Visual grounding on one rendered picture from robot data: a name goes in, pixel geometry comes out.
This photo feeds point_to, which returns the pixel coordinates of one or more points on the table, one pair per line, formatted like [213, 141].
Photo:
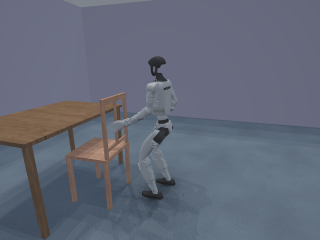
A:
[29, 127]

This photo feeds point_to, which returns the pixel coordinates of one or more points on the left robot foot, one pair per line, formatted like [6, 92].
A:
[150, 194]

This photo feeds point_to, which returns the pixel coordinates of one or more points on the left robot hand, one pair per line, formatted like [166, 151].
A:
[118, 125]

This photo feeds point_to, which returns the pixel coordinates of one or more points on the left robot upper arm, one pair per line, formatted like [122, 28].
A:
[151, 90]

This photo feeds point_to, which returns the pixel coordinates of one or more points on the chair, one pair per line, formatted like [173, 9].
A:
[102, 150]

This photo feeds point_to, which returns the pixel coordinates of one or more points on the right robot upper arm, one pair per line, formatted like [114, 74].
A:
[174, 100]

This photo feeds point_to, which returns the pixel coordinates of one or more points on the left robot forearm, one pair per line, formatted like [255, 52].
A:
[136, 118]

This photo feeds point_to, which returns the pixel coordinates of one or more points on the robot torso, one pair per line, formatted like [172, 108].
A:
[162, 106]

